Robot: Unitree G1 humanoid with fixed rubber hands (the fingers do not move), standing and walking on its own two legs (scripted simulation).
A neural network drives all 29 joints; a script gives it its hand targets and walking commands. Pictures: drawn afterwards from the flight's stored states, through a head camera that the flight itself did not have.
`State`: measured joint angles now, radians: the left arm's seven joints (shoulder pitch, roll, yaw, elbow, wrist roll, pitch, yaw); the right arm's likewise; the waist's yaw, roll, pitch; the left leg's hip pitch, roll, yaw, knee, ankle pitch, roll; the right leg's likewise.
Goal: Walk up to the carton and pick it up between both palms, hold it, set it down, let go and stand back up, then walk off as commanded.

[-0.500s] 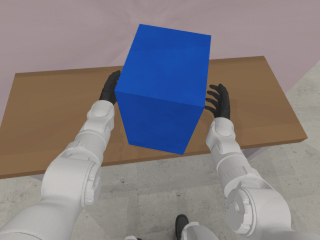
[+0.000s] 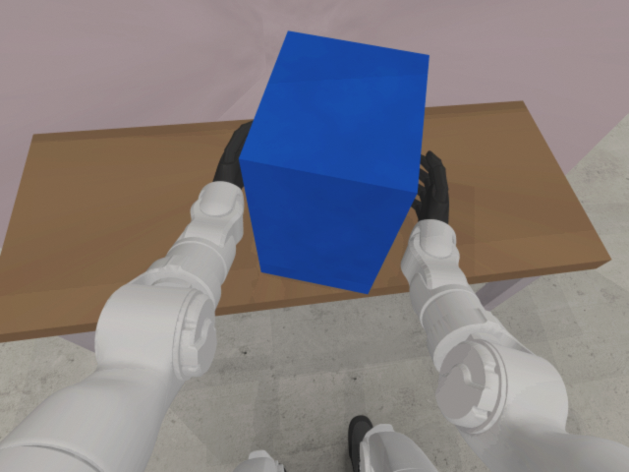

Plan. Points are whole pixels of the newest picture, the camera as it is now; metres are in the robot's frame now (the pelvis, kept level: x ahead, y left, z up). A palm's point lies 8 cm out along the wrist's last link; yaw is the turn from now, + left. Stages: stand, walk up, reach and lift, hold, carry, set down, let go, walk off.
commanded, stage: reach and lift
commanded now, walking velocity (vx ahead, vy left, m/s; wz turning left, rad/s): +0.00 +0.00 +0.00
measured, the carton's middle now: (333, 179) +0.47 -0.04 +0.03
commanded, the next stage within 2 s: none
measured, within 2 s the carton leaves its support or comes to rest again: neither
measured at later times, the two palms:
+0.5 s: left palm (232, 184) +0.47 +0.09 +0.03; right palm (428, 222) +0.40 -0.16 +0.02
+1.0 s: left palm (233, 184) +0.47 +0.09 +0.03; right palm (427, 223) +0.40 -0.16 +0.02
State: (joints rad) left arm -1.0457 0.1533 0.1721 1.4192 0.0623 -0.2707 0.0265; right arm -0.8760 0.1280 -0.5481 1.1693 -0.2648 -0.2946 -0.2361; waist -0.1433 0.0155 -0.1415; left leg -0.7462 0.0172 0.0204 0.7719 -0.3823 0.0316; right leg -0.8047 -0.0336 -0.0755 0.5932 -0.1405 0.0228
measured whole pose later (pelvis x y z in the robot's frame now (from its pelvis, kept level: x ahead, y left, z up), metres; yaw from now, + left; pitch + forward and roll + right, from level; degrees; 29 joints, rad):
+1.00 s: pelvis +0.03 -0.01 +0.03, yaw +2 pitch +18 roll -3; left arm -0.96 0.09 0.41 1.45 0.29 -0.47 -0.02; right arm -0.70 0.23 -0.71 1.10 -0.43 -0.55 -0.24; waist -0.13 0.00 -0.07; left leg -0.54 0.02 -0.02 0.53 -0.30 0.01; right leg -0.57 -0.02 -0.12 0.33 -0.07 0.01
